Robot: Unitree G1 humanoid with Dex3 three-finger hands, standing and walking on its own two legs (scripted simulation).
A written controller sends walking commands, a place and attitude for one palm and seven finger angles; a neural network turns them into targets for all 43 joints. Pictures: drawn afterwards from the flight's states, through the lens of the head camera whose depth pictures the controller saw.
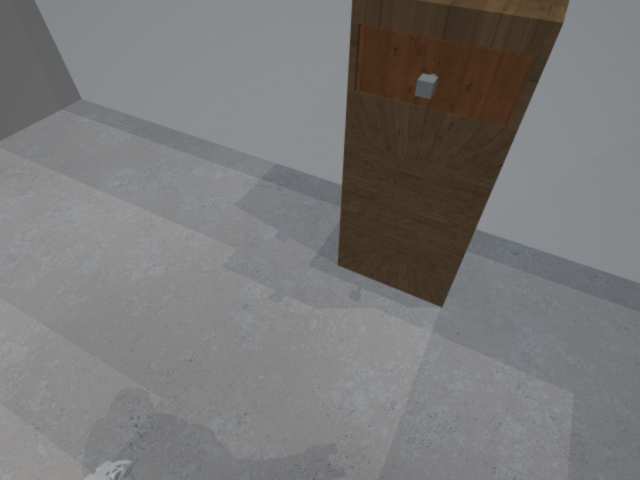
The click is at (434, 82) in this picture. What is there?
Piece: drawer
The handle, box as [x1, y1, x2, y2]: [415, 73, 437, 98]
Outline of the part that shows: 422,73 417,80 415,95 430,98 435,89 437,76 435,75 436,74 431,73 430,75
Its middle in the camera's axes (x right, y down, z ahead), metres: +0.25 -0.36 +0.89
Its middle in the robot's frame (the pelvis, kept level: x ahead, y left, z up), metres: +0.92 -0.21 +0.07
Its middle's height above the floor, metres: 0.84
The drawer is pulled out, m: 0.00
